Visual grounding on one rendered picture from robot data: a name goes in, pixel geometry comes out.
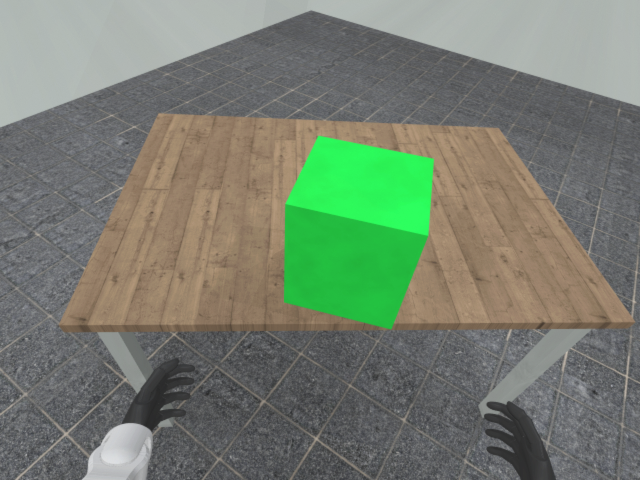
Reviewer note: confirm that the left robot hand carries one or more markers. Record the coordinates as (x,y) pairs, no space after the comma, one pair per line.
(144,409)

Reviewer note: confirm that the carton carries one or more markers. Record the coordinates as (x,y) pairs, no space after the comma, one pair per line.
(356,223)

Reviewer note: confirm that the left robot forearm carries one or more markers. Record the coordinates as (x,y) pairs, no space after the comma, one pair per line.
(124,454)

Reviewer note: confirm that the right robot hand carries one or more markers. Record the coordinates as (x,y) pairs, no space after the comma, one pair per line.
(530,459)

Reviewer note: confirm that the table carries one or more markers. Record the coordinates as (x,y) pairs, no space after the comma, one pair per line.
(196,242)

